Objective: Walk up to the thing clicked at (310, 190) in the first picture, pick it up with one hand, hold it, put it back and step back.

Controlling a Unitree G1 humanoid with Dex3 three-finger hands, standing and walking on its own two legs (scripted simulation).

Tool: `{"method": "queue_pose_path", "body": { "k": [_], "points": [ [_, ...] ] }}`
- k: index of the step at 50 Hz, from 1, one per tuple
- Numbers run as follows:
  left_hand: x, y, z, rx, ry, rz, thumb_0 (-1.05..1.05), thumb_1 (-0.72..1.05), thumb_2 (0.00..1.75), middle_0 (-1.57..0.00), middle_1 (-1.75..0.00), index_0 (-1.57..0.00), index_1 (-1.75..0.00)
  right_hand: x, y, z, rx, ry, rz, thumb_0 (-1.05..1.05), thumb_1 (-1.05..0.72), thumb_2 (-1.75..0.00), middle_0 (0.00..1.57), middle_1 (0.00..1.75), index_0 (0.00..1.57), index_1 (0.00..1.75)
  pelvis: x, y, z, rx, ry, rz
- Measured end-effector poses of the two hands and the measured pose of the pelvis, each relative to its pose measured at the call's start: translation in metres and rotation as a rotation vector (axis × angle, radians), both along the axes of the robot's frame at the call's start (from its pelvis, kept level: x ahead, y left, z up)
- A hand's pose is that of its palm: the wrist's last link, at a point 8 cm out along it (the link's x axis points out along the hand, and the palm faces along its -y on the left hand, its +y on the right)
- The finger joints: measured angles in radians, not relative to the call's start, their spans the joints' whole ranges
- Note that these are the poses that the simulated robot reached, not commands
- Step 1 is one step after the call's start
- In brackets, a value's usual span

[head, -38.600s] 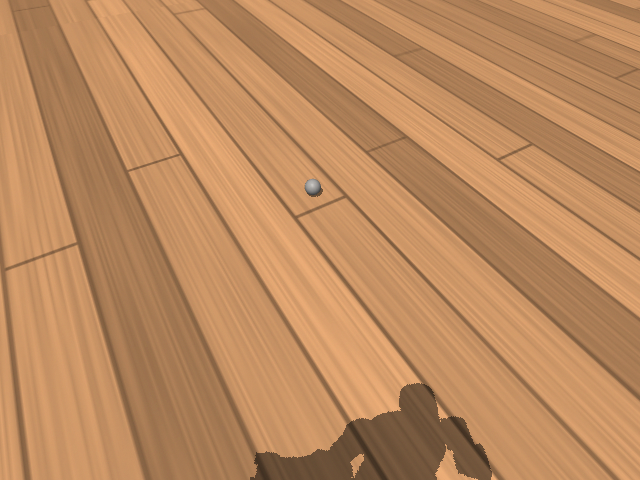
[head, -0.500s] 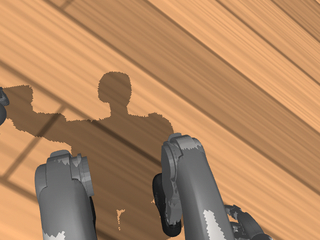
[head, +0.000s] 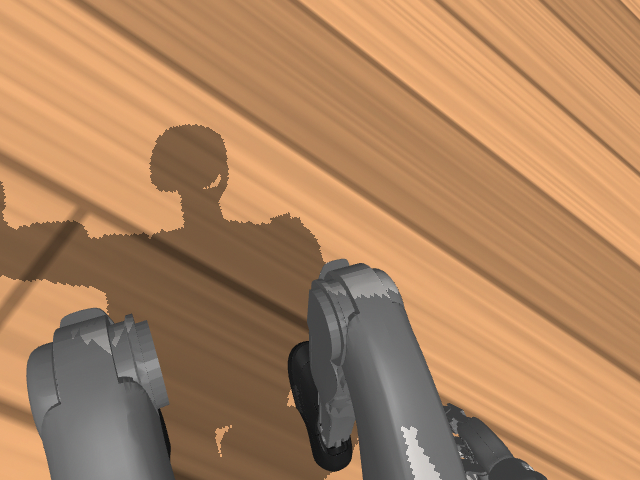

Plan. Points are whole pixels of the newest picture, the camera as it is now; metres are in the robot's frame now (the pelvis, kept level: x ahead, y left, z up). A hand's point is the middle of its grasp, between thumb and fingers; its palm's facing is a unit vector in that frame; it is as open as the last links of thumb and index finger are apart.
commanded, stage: rest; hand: left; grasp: from above
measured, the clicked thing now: out of the picture +0.41 +0.36 -0.22
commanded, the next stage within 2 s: open in 1.18 s
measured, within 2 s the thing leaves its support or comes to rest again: rests again in 1.24 s
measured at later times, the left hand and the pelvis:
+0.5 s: hand out of the picture +0.40 +0.35 -0.23, palm faces -0.45 -0.17 -0.87, open 9.3 cm; pelvis +0.00 +0.00 -0.01, yaw -2 degrees
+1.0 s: hand out of the picture +0.40 +0.35 -0.25, palm faces -0.45 -0.17 -0.87, open 9.3 cm; pelvis +0.00 +0.01 -0.01, yaw -3 degrees
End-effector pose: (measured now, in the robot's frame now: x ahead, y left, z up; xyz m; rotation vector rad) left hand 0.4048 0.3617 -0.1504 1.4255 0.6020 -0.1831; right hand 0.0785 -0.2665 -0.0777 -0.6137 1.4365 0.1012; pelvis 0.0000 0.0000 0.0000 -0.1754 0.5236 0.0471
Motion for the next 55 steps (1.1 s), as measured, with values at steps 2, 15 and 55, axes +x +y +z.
{"method": "queue_pose_path", "body": {
  "k": [2,15,55],
  "points": [
    [0.001,-0.001,-0.003,-0.009,-0.006,0.002,0.0,0.04,0.67,-0.63,-0.78,-0.67,-0.75,-0.001,-0.001,0.0,-0.002,0.006,0.005,0.0,-0.9,-0.89,0.2,0.3,0.2,0.3,0.0,0.0,-0.001,-0.002,-0.004,-0.003],
    [-0.002,-0.003,-0.017,-0.018,-0.017,0.002,0.0,0.03,0.68,-0.63,-0.78,-0.67,-0.75,0.0,-0.001,0.002,-0.011,0.011,0.05,0.0,-0.9,-0.89,0.2,0.3,0.2,0.3,0.0,0.001,-0.007,-0.012,-0.028,-0.014],
    [-0.001,-0.008,-0.043,-0.025,-0.028,-0.014,0.0,0.02,0.67,-0.66,-0.76,-0.7,-0.73,0.004,0.013,0.012,0.016,0.007,0.162,0.0,-0.9,-0.89,0.2,0.3,0.2,0.3,-0.001,0.009,-0.011,-0.051,-0.07,-0.03]
  ]
}}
